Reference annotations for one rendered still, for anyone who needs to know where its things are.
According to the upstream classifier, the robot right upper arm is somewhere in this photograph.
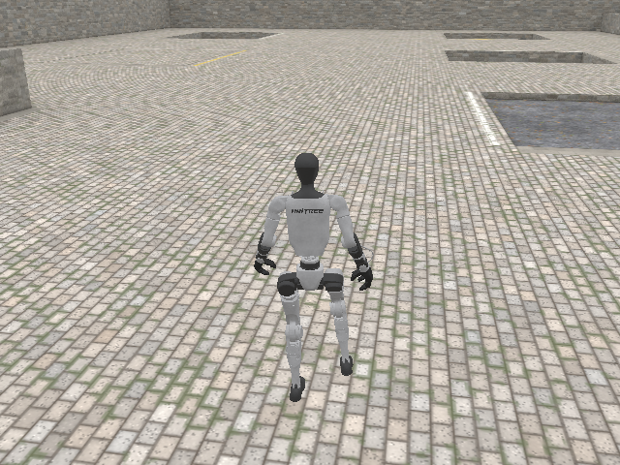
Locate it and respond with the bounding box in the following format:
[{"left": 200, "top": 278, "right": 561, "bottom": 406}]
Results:
[{"left": 327, "top": 194, "right": 357, "bottom": 249}]

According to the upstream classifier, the right robot hand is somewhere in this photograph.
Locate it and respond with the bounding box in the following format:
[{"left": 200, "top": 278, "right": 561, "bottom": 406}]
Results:
[{"left": 351, "top": 267, "right": 373, "bottom": 291}]

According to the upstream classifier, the left robot hand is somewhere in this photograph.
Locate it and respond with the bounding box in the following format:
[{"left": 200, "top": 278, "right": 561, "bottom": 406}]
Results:
[{"left": 254, "top": 259, "right": 276, "bottom": 275}]

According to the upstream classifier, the robot left upper arm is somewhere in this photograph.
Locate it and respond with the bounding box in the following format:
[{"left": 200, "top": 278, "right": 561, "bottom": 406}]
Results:
[{"left": 261, "top": 195, "right": 288, "bottom": 247}]

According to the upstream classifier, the humanoid robot head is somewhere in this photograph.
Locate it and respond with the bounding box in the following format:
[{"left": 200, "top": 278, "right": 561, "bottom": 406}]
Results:
[{"left": 291, "top": 153, "right": 324, "bottom": 199}]

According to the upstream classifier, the left robot forearm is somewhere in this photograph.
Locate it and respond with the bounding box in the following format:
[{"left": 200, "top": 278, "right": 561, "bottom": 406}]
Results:
[{"left": 256, "top": 232, "right": 271, "bottom": 264}]

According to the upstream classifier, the robot left shin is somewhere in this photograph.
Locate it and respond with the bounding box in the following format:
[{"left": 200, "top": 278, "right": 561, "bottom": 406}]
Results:
[{"left": 285, "top": 325, "right": 301, "bottom": 388}]

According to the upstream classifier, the right robot forearm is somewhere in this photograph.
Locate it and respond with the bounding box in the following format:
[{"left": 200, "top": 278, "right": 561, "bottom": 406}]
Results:
[{"left": 348, "top": 233, "right": 370, "bottom": 272}]

